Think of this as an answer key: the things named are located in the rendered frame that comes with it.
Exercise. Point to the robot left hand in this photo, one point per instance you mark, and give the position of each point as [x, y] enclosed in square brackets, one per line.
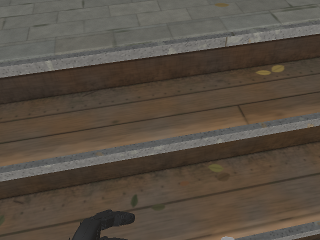
[90, 228]

